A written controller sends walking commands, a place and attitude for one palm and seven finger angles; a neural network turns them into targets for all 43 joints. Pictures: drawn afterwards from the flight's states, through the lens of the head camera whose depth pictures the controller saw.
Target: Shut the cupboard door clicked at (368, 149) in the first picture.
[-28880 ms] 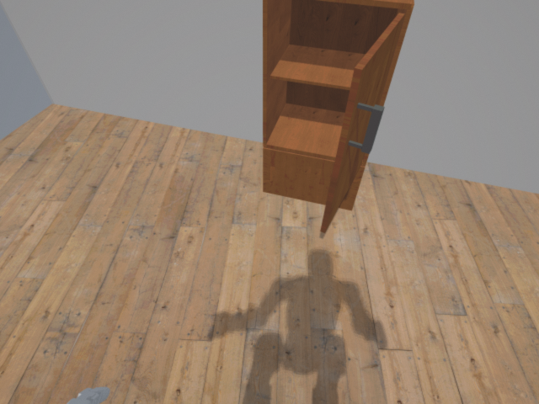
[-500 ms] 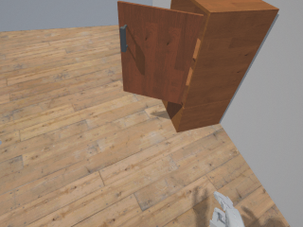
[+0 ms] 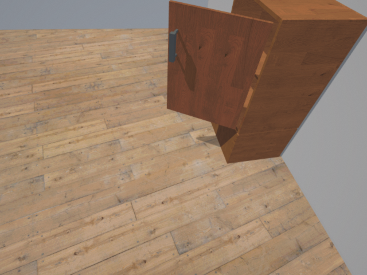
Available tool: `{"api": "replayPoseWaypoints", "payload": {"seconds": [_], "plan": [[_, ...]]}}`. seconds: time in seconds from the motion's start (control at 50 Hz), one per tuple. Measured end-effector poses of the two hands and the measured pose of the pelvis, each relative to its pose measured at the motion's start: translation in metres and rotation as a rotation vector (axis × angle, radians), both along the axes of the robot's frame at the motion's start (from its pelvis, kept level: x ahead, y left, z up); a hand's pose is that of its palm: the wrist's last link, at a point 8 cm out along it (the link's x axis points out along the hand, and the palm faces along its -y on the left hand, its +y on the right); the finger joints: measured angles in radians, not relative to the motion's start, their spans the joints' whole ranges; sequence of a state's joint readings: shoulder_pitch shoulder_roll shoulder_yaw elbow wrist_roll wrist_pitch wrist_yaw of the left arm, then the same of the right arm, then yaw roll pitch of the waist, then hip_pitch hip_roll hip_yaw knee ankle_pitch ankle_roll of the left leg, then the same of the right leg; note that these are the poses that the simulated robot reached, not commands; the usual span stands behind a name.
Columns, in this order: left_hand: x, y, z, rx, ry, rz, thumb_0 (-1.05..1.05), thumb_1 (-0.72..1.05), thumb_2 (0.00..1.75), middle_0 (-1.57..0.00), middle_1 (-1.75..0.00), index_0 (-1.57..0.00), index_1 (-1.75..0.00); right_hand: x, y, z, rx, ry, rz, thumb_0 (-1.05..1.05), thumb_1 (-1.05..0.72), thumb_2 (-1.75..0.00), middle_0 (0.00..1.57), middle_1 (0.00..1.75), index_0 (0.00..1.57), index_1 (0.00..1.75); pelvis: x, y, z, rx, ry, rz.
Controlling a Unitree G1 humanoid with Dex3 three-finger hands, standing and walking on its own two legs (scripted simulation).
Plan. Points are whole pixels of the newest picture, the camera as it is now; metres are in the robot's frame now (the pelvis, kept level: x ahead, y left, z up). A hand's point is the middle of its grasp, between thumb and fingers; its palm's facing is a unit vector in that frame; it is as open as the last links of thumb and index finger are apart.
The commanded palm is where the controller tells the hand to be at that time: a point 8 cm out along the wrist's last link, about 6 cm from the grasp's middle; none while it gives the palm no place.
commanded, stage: let the arm hang, fingers relaxed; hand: left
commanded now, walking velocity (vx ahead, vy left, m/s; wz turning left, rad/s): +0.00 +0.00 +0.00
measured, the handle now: (174, 45) +1.05 +0.10 -0.02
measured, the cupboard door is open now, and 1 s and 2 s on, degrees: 58 58 58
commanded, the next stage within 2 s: look to check the result in 0.68 s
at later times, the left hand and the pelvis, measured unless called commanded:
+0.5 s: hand out of the picture -0.01 +0.19 -0.17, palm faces -0.01 -0.98 -0.18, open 7.3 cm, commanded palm none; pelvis +0.00 +0.03 +0.01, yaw -3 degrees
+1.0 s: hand out of the picture -0.01 +0.19 -0.17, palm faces -0.01 -0.98 -0.19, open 7.3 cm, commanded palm none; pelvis +0.01 +0.02 +0.01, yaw -3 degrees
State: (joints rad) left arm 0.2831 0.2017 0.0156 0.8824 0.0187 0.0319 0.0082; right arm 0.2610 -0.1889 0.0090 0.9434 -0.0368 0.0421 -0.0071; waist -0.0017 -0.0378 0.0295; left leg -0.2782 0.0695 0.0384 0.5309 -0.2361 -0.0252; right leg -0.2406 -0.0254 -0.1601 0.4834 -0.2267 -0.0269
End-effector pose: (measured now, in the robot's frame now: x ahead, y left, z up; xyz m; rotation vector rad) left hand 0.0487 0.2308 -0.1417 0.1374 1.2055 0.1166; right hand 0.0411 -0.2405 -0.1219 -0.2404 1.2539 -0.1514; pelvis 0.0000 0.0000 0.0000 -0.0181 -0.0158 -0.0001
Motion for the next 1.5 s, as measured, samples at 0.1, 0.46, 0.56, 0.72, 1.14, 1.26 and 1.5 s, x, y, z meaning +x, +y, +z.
{"api": "replayPoseWaypoints", "payload": {"seconds": [0.1, 0.46, 0.56, 0.72, 1.14, 1.26, 1.5], "plan": [[-0.030, 0.021, 0.006, 0.048, 0.108, 0.003, -0.02, 0.95, 0.90, -0.20, -0.30, -0.21, -0.30, -0.022, 0.014, -0.009, 0.038, 0.033, -0.048, 0.01, -0.91, -0.90, 0.20, 0.30, 0.20, 0.30, 0.001, 0.009, 0.004, 0.002, -0.012, -0.016], [-0.065, 0.018, 0.004, 0.024, 0.226, 0.013, 0.00, 0.91, 0.90, -0.20, -0.30, -0.20, -0.30, -0.086, 0.064, -0.022, 0.130, 0.183, -0.135, 0.01, -0.91, -0.90, 0.20, 0.30, 0.20, 0.30, -0.001, 0.025, 0.006, 0.018, -0.019, -0.048], [-0.063, 0.006, 0.000, -0.009, 0.227, 0.012, 0.00, 0.91, 0.90, -0.20, -0.30, -0.20, -0.30, -0.092, 0.067, -0.020, 0.126, 0.199, -0.150, 0.01, -0.91, -0.90, 0.20, 0.30, 0.20, 0.30, 0.000, 0.027, 0.006, 0.019, -0.018, -0.048], [-0.062, -0.001, -0.001, -0.022, 0.233, 0.013, 0.00, 0.91, 0.90, -0.20, -0.30, -0.20, -0.30, -0.086, 0.068, -0.020, 0.126, 0.187, -0.155, 0.01, -0.91, -0.90, 0.20, 0.30, 0.20, 0.30, 0.001, 0.026, 0.006, 0.019, -0.015, -0.050], [-0.048, 0.006, 0.003, 0.022, 0.221, 0.009, 0.00, 0.91, 0.90, -0.20, -0.30, -0.20, -0.30, -0.056, 0.053, -0.021, 0.120, 0.142, -0.143, 0.01, -0.91, -0.90, 0.20, 0.30, 0.20, 0.30, 0.011, 0.018, 0.007, 0.019, -0.016, -0.057], [-0.039, 0.003, 0.003, 0.014, 0.206, 0.000, 0.00, 0.91, 0.90, -0.20, -0.30, -0.20, -0.30, -0.054, 0.048, -0.020, 0.110, 0.141, -0.142, 0.01, -0.91, -0.90, 0.20, 0.30, 0.20, 0.30, 0.013, 0.017, 0.007, 0.018, -0.017, -0.057], [-0.031, 0.005, 0.000, 0.014, 0.185, 0.027, 0.00, 0.91, 0.90, -0.20, -0.30, -0.20, -0.30, -0.054, 0.047, -0.021, 0.107, 0.171, -0.125, 0.01, -0.91, -0.90, 0.20, 0.30, 0.20, 0.30, 0.014, 0.016, 0.005, 0.016, -0.011, -0.022]]}}
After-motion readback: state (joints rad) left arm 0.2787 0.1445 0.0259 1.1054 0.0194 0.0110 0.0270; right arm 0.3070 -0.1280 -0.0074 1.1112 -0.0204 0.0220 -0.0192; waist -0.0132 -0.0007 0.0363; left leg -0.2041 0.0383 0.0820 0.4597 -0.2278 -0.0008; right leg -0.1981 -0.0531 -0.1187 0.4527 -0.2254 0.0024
